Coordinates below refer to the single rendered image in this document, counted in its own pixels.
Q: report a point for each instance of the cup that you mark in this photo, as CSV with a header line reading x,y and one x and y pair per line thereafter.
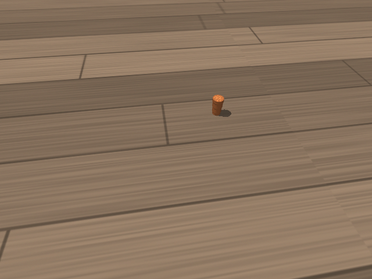
x,y
217,104

